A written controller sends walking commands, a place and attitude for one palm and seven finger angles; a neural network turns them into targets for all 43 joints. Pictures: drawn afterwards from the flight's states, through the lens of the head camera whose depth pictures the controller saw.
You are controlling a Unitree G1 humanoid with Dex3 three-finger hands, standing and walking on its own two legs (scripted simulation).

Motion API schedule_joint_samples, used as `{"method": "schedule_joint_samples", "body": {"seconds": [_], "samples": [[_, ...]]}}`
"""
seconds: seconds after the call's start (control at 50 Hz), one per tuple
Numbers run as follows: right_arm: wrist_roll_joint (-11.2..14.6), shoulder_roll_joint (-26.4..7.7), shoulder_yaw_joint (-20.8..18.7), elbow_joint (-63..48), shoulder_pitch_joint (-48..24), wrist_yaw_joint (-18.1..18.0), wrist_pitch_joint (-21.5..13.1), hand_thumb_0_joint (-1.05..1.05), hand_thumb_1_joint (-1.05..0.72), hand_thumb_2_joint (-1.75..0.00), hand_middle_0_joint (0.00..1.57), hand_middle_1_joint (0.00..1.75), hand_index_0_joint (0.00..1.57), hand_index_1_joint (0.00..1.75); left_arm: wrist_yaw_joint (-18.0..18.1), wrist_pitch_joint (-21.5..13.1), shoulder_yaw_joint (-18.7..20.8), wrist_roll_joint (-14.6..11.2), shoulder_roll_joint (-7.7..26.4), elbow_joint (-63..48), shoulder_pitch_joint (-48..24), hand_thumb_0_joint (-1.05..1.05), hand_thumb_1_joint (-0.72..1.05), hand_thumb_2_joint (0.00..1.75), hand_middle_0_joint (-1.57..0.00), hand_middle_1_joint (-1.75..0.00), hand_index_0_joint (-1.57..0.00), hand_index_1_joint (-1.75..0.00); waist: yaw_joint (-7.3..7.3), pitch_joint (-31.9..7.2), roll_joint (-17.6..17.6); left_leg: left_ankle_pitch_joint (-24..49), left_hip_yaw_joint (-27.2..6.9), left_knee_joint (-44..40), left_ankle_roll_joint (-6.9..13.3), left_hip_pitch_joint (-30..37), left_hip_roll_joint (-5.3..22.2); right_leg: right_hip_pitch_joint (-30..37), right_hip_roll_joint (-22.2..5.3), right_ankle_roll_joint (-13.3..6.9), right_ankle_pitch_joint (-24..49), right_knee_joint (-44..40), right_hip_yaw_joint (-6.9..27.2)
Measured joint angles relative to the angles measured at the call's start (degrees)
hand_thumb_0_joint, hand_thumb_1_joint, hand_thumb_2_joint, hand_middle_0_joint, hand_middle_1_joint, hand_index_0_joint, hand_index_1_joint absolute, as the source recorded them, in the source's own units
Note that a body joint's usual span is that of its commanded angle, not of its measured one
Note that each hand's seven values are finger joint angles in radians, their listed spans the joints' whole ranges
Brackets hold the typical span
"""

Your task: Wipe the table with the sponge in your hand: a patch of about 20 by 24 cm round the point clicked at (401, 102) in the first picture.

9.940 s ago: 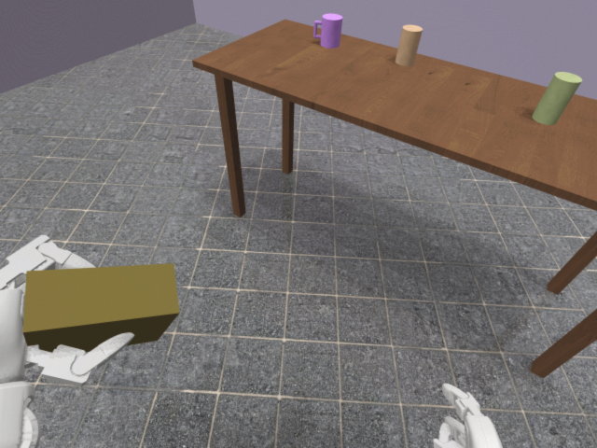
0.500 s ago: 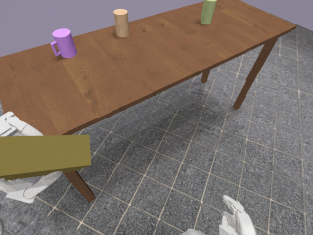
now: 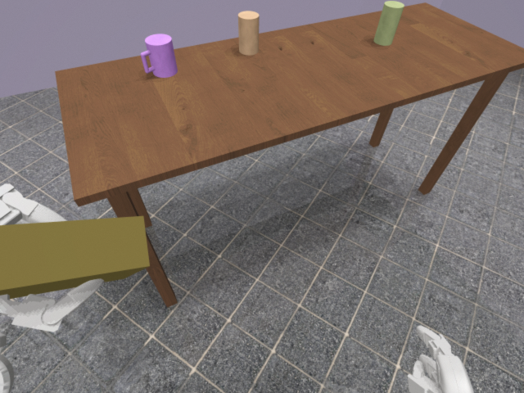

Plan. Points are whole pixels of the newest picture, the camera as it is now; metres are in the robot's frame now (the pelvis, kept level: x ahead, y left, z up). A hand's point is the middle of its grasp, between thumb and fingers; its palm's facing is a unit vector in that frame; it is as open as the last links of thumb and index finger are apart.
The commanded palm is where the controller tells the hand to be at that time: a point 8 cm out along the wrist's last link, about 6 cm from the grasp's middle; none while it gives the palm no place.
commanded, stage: take the last steps up to it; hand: left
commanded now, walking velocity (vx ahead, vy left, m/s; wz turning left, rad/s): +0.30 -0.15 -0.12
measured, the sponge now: (93, 255) +0.23 +0.20 +0.17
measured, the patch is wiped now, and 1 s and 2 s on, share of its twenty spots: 0.00 0.00 0.00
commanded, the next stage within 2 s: none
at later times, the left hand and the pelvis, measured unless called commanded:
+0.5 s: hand (147, 242) +0.25 +0.15 +0.17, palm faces +0.31 -0.86 -0.41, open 9.4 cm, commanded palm +0.19 +0.20 +0.18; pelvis +0.01 -0.07 +0.00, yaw -3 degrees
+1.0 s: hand (272, 181) +0.35 +0.01 +0.17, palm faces +0.26 -0.84 -0.48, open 9.4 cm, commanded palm +0.28 +0.07 +0.18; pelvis +0.10 -0.19 +0.00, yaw -5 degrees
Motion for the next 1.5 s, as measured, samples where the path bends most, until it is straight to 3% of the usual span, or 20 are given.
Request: {"method": "schedule_joint_samples", "body": {"seconds": [0.04, 0.12, 0.24, 0.3, 0.4, 0.46, 0.52, 0.56, 0.66, 0.76, 0.84, 0.88, 0.92, 0.98, 1.14, 1.18, 1.26, 1.42, 1.46, 1.5], "samples": [[0.5, 1.9, -0.1, 0.7, -0.3, -0.1, 0.0, 0.02, -0.90, -0.90, 0.20, 0.30, 0.20, 0.30, 0.0, -0.9, 0.4, 0.4, 0.5, 1.5, -1.7, -0.02, -0.43, 1.01, -0.80, -1.36, -0.82, -1.34, 0.57, 0.6, -1.5, 1.5, 0.2, 2.2, -1.0, -0.3, -0.1, -3.0, 0.6, 1.6, -8.1, 9.3, 3.0], [0.9, 5.5, 1.7, 1.9, 1.3, 1.1, -0.6, 0.02, -0.90, -0.90, 0.20, 0.30, 0.20, 0.30, -1.2, 0.2, 0.1, 1.6, -0.2, 5.2, -3.0, -0.02, -0.43, 1.01, -0.80, -1.36, -0.82, -1.34, 0.90, -0.8, -0.6, 0.4, -0.8, 0.9, -2.1, 0.9, 1.6, -6.7, 1.2, 3.5, -8.4, 20.8, 4.3], [0.4, 9.0, 5.1, 1.8, 2.1, 2.4, -1.5, 0.02, -0.90, -0.90, 0.21, 0.30, 0.20, 0.30, -1.9, 1.1, -1.2, 1.7, -1.0, 5.4, -2.6, -0.02, -0.43, 1.01, -0.80, -1.36, -0.82, -1.34, 2.44, 0.1, 2.8, -0.1, -0.3, 1.3, -4.7, 1.9, 5.9, -0.7, 0.6, 4.4, -6.7, 6.5, 2.5], [0.6, 9.4, 5.8, 1.3, 0.8, 2.7, -1.0, 0.01, -0.90, -0.90, 0.21, 0.30, 0.21, 0.30, -1.9, 1.5, -1.0, 1.7, 0.7, 5.8, -4.9, -0.02, -0.43, 1.01, -0.80, -1.36, -0.82, -1.34, 2.34, 1.7, 3.9, -5.1, -1.0, 11.6, -3.6, -2.3, 8.0, 2.2, 1.8, 2.0, 0.2, 0.7, 1.4], [0.9, 6.9, 4.9, 3.9, -3.3, 3.2, 1.7, 0.02, -0.90, -0.90, 0.21, 0.30, 0.21, 0.30, -2.4, 2.1, -1.7, 0.8, -0.9, 4.4, -6.1, -0.02, -0.43, 1.01, -0.80, -1.36, -0.82, -1.34, 1.02, 4.4, 2.7, -11.2, -2.0, 35.2, -2.1, -13.6, 3.6, 1.4, 2.4, -1.6, -0.9, 3.0, 1.5], [0.5, 5.7, 4.1, 2.9, -3.0, 2.8, 2.8, 0.02, -0.90, -0.90, 0.21, 0.30, 0.21, 0.30, -2.2, 1.8, -0.8, 0.5, -0.1, 1.1, -2.6, -0.02, -0.43, 1.01, -0.80, -1.36, -0.82, -1.34, 0.08, 4.0, 0.1, -9.9, 1.7, 28.0, -1.9, -14.0, 2.5, 2.2, 2.5, -1.7, 0.5, -0.2, 2.1], [-0.1, 4.2, 3.3, 0.9, -1.2, 2.0, 2.4, 0.02, -0.90, -0.90, 0.21, 0.30, 0.21, 0.30, -1.6, 1.0, 0.5, 0.1, 1.5, -2.0, 0.3, -0.02, -0.43, 1.01, -0.80, -1.36, -0.82, -1.34, -0.34, 3.0, -1.7, -5.0, 4.5, 11.3, -1.5, -9.2, 1.6, 2.2, 2.7, -1.8, -0.3, 0.1, 2.2], [-0.2, 3.2, 2.3, -0.3, -0.3, 1.1, 1.6, 0.02, -0.90, -0.90, 0.21, 0.30, 0.20, 0.30, -1.3, 0.0, 1.4, 0.0, 2.2, -2.6, 0.5, -0.02, -0.43, 1.01, -0.80, -1.36, -0.82, -1.34, 0.03, 3.0, -2.0, 3.1, 5.0, 6.9, 0.0, -7.2, 1.8, 0.5, 3.0, -0.7, -6.0, 6.3, 3.0], [0.0, 4.5, 1.5, 1.1, 0.2, 0.9, 0.4, 0.02, -0.90, -0.90, 0.20, 0.30, 0.20, 0.30, -2.3, -0.7, 1.7, 1.4, 1.5, 2.5, -3.0, -0.02, -0.43, 1.01, -0.80, -1.36, -0.82, -1.34, 0.24, 2.6, -1.3, 2.0, 4.3, 4.5, -1.0, -4.3, 3.5, -6.6, 1.9, 2.5, -9.5, 26.0, 5.7], [0.0, 6.5, 2.7, 0.0, 1.3, 1.8, -0.9, 0.01, -0.90, -0.90, 0.20, 0.30, 0.20, 0.30, -2.3, 0.4, 0.2, 1.8, -0.4, 1.5, -0.8, -0.02, -0.43, 1.01, -0.80, -1.36, -0.82, -1.34, 1.05, 2.4, 1.9, 3.6, 4.3, -0.9, -4.0, -1.0, 7.7, -6.1, -1.3, 3.9, -6.2, 15.4, 3.8], [0.3, 8.1, 3.6, -1.3, 1.5, 2.1, -1.1, 0.01, -0.90, -0.90, 0.21, 0.30, 0.20, 0.30, -2.3, 0.5, 0.3, 1.6, 1.6, 1.7, -0.3, -0.02, -0.43, 1.01, -0.79, -1.36, -0.82, -1.34, 0.96, 3.4, 3.6, 0.4, 3.3, 3.4, -5.9, -1.4, 11.0, 0.1, -1.0, 4.0, -3.4, 1.0, 1.3], [0.7, 7.9, 3.7, -1.0, 0.5, 2.2, -0.6, 0.01, -0.90, -0.90, 0.21, 0.30, 0.21, 0.30, -2.2, 0.7, 0.7, 1.7, 2.8, 1.8, -2.0, -0.02, -0.43, 1.01, -0.79, -1.36, -0.82, -1.34, 0.74, 4.5, 3.7, -5.5, 1.0, 14.9, -3.5, -6.0, 11.5, 0.7, -0.9, 2.4, 2.0, 0.6, 0.9], [0.9, 6.4, 3.5, 1.2, -2.1, 2.3, 0.5, 0.01, -0.90, -0.90, 0.21, 0.30, 0.21, 0.30, -2.3, 1.1, -0.2, 1.3, 1.5, 2.2, -3.8, -0.02, -0.43, 1.01, -0.79, -1.36, -0.82, -1.34, 0.43, 6.0, 4.5, -11.2, -2.4, 29.4, -2.4, -11.5, 8.9, 0.1, -0.6, 1.3, -1.0, 4.8, 0.3], [1.1, 4.9, 3.0, 2.9, -4.4, 2.5, 2.4, 0.02, -0.90, -0.90, 0.21, 0.30, 0.21, 0.30, -2.3, 1.3, 0.1, 0.5, 0.3, 0.4, -2.1, -0.02, -0.43, 1.01, -0.79, -1.36, -0.82, -1.34, -0.25, 6.8, 3.6, -11.5, -1.6, 40.3, -2.7, -17.5, 5.1, 1.8, -0.3, 0.7, -3.0, 3.4, 0.2], [-0.1, 2.8, 1.6, -0.5, -1.5, 1.1, 3.2, 0.02, -0.90, -0.90, 0.20, 0.30, 0.20, 0.30, -0.9, 0.4, 2.9, -0.2, 2.5, -5.0, 2.5, -0.02, -0.43, 1.01, -0.79, -1.36, -0.82, -1.34, 0.51, 4.2, -0.6, 2.0, 7.0, 6.6, -0.9, -10.7, 2.5, 4.3, 0.7, 0.1, -7.2, 4.0, -0.3], [-0.2, 3.6, 0.8, -0.4, -2.0, 0.4, 2.5, 0.02, -0.90, -0.90, 0.20, 0.30, 0.20, 0.30, -0.9, -0.4, 2.9, 0.0, 2.8, -3.3, -0.1, -0.02, -0.43, 1.01, -0.79, -1.36, -0.82, -1.34, 1.19, 4.7, -2.3, 3.3, 7.5, 9.0, 0.8, -10.3, 2.4, 1.3, 0.8, 1.4, -13.0, 15.2, 3.1], [-0.2, 5.6, 1.7, 0.2, -3.4, 0.9, 1.3, 0.02, -0.90, -0.90, 0.20, 0.30, 0.20, 0.30, -1.8, 0.2, 1.9, 0.7, 1.6, 0.6, -4.8, -0.02, -0.43, 1.01, -0.79, -1.36, -0.82, -1.34, 1.08, 4.5, -2.0, 2.5, 6.3, 7.1, -0.6, -7.9, 4.0, -6.1, 1.0, 3.0, -12.2, 31.5, 5.9], [0.2, 8.5, 3.7, -3.2, -1.0, 2.1, -0.7, 0.01, -0.90, -0.90, 0.21, 0.30, 0.21, 0.30, -2.3, 0.0, 1.2, 0.6, 1.8, -1.2, 0.4, -0.02, -0.43, 1.01, -0.79, -1.36, -0.82, -1.34, 1.26, 4.0, 3.3, 2.0, 4.4, 3.7, -5.6, -3.6, 10.7, -1.6, -1.8, 4.2, -3.9, 3.6, 1.7], [0.7, 8.2, 3.7, -3.0, -0.8, 1.9, -0.2, 0.01, -0.90, -0.90, 0.21, 0.30, 0.21, 0.30, -2.2, 0.2, 1.7, 0.8, 3.2, -0.5, -0.5, -0.02, -0.43, 1.01, -0.79, -1.36, -0.82, -1.34, 1.33, 4.2, 3.6, -3.7, 2.3, 12.8, -3.7, -6.5, 11.2, 0.0, -1.7, 3.0, 1.5, 1.1, 1.1], [0.9, 6.4, 3.4, -0.3, -2.4, 1.9, 1.0, 0.01, -0.90, -0.90, 0.21, 0.30, 0.21, 0.30, -2.2, 0.9, 0.6, 0.8, 1.7, 1.1, -2.7, -0.02, -0.43, 1.01, -0.79, -1.36, -0.82, -1.34, 1.28, 5.1, 4.5, -11.0, -1.7, 27.6, -2.4, -11.5, 8.8, -0.5, -1.6, 1.6, -1.0, 5.4, 0.3]]}}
